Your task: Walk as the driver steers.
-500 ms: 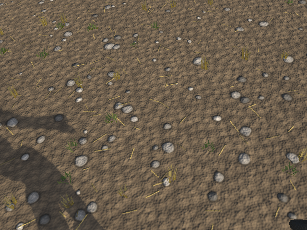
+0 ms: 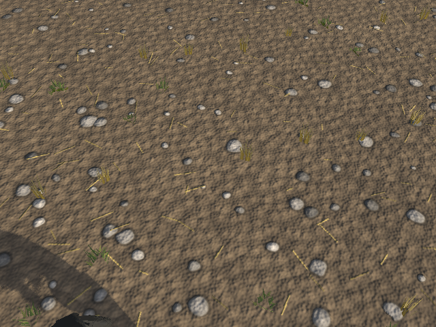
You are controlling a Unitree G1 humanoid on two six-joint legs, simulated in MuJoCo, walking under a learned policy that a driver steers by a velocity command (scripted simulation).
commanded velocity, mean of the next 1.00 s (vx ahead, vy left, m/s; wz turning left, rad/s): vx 0.98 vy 0.00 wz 0.25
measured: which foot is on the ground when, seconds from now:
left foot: down 0.00-0.16, up 0.18-0.58, down 0.60-1.00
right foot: up 0.00-0.14, down 0.16-0.60, up 0.62-1.00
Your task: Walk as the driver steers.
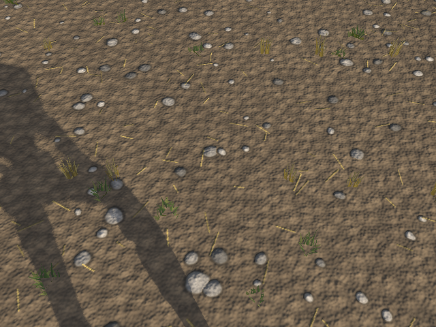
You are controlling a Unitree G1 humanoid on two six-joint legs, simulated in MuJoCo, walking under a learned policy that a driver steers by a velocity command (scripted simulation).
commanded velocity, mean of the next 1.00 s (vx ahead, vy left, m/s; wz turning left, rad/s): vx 0.23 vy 0.00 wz -0.26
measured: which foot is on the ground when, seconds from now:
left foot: down 0.00-0.04, up 0.06-0.44, down 0.46-0.78, up 0.80-1.00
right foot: up 0.00-0.02, down 0.04-0.46, up 0.48-0.72, down 0.74-1.00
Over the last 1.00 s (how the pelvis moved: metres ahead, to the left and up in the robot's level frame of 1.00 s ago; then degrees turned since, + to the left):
0.86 0.22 -0.03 15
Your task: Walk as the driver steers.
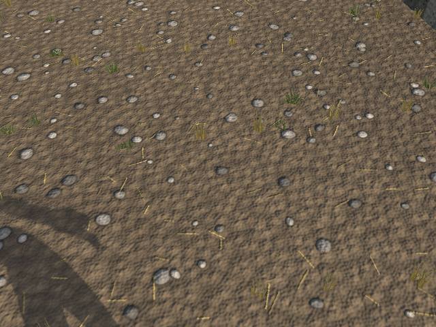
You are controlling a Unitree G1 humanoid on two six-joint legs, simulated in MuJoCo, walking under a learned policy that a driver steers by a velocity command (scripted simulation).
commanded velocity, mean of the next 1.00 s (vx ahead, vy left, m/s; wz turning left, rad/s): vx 0.88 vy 0.00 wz -0.30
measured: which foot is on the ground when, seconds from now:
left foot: up 0.00-0.28, down 0.30-0.78, up 0.80-1.00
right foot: down 0.00-0.30, up 0.32-0.76, down 0.78-1.00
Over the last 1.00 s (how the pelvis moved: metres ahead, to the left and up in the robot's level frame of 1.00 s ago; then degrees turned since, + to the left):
0.37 -0.02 0.04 -14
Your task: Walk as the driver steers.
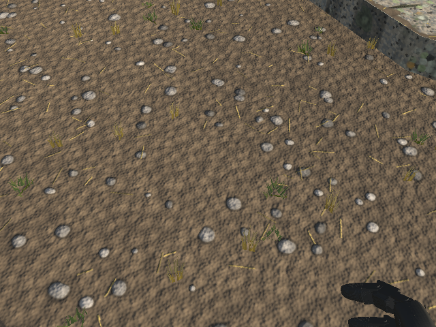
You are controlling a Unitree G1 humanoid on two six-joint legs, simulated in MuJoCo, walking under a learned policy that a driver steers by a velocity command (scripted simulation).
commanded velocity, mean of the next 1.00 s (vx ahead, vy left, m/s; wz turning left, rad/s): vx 0.65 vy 0.00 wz -0.22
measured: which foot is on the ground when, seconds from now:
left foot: up 0.00-0.18, down 0.20-0.62, up 0.64-1.00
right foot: down 0.00-0.18, up 0.20-0.60, down 0.62-1.00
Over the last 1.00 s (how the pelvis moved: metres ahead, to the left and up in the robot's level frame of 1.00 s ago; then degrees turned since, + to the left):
0.69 0.15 -0.02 -20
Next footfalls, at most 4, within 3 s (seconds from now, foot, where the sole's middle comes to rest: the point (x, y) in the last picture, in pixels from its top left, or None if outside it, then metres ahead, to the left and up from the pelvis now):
0.20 left None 0.42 0.17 -0.76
0.62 right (299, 272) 0.69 -0.19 -0.76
1.06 left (245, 214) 0.90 -0.01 -0.77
1.50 right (301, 207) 0.95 -0.21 -0.77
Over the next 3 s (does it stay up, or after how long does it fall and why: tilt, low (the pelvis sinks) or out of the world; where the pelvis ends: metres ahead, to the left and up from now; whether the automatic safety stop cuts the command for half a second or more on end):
stays up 0.89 -0.08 0.00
